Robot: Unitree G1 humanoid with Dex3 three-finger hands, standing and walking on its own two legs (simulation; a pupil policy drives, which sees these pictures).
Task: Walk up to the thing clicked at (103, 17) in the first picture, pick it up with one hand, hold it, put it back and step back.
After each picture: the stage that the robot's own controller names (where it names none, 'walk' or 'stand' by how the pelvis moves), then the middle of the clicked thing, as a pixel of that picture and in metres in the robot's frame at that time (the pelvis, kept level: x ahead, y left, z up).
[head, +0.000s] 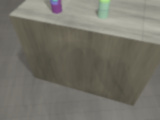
stand; (103, 7) +0.90 -0.11 +0.00
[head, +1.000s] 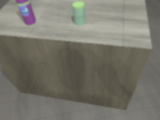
walk; (79, 13) +0.81 +0.07 +0.01
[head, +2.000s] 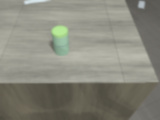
stand; (60, 41) +0.54 +0.12 +0.03
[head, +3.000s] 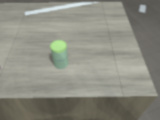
stand; (59, 55) +0.50 +0.11 +0.00
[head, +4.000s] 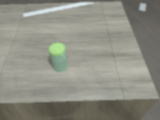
stand; (58, 57) +0.48 +0.12 -0.01
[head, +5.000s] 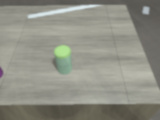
stand; (63, 60) +0.47 +0.10 -0.01
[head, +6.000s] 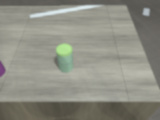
stand; (65, 58) +0.49 +0.10 -0.01
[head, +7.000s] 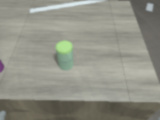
rise first; (65, 56) +0.48 +0.10 +0.00
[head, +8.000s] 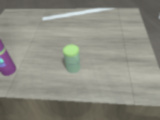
go down; (72, 59) +0.49 +0.10 +0.00
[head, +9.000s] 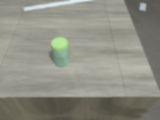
go down; (60, 52) +0.50 +0.09 +0.01
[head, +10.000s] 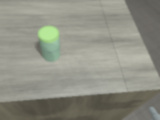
go down; (50, 44) +0.47 +0.09 +0.05
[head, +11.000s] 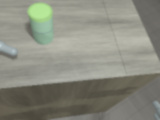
close in; (42, 25) +0.50 +0.10 +0.08
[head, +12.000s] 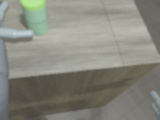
close; (36, 15) +0.52 +0.09 +0.10
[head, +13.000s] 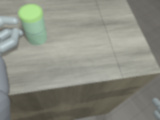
lift; (34, 26) +0.51 +0.10 +0.08
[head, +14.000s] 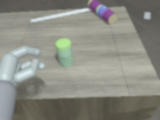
lift; (64, 53) +0.53 +0.09 +0.03
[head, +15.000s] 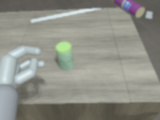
stand; (65, 56) +0.51 +0.09 +0.02
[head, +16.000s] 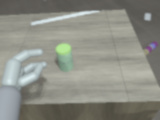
stand; (65, 57) +0.51 +0.09 +0.01
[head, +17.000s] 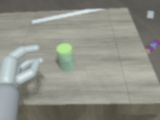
stand; (65, 57) +0.50 +0.09 +0.01
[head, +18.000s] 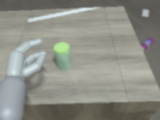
stand; (63, 56) +0.51 +0.09 +0.01
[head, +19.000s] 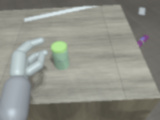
stand; (60, 56) +0.51 +0.10 +0.01
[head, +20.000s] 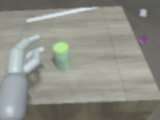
stand; (62, 56) +0.51 +0.09 +0.01
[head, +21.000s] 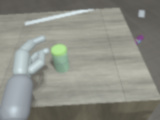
stand; (60, 58) +0.51 +0.10 +0.01
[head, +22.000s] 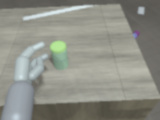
stand; (59, 55) +0.51 +0.10 +0.01
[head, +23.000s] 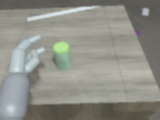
stand; (62, 56) +0.50 +0.09 +0.01
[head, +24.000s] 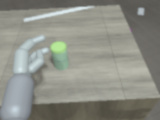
stand; (60, 56) +0.51 +0.10 +0.01
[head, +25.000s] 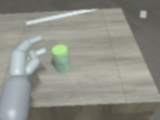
stand; (61, 59) +0.50 +0.10 +0.01
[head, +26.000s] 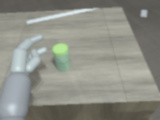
stand; (62, 58) +0.51 +0.10 +0.01
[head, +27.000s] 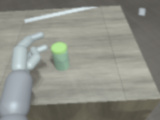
stand; (60, 57) +0.51 +0.10 +0.01
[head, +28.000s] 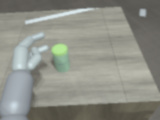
stand; (61, 58) +0.50 +0.10 +0.01
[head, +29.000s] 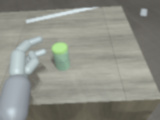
stand; (61, 57) +0.51 +0.10 +0.01
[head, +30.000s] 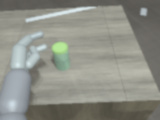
stand; (61, 56) +0.51 +0.10 +0.01
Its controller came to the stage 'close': yes
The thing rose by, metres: 0.00
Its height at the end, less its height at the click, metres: +0.00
